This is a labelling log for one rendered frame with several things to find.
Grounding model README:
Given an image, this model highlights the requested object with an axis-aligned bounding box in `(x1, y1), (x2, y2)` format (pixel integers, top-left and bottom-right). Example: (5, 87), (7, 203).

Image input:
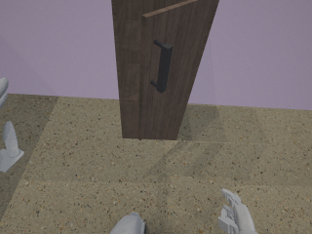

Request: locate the robot right hand
(218, 188), (255, 234)

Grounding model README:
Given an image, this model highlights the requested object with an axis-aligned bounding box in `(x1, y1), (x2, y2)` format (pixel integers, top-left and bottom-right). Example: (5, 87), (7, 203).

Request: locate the left robot shin
(130, 212), (140, 217)

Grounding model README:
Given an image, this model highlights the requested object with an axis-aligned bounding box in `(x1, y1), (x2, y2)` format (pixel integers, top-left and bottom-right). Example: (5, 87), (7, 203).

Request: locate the left robot thigh
(109, 214), (145, 234)

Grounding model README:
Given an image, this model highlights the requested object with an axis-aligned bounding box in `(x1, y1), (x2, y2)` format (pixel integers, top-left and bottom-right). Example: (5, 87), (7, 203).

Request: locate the robot left hand
(0, 77), (24, 173)

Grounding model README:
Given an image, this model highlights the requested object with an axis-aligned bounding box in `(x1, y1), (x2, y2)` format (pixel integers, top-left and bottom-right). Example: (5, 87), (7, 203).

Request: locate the cupboard door
(137, 0), (215, 140)

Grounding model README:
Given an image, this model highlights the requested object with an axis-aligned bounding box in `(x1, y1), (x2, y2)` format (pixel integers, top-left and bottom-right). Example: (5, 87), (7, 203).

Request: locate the handle
(150, 40), (174, 94)

